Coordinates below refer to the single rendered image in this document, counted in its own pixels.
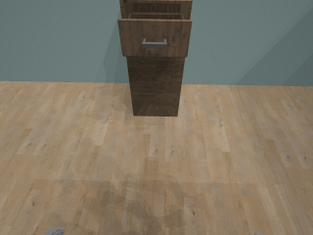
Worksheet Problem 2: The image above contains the cabinet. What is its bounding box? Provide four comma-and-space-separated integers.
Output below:
119, 0, 193, 117

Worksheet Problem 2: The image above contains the handle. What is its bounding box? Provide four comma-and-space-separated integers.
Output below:
142, 38, 167, 49

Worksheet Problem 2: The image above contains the drawer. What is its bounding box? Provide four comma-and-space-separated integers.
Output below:
117, 14, 193, 58

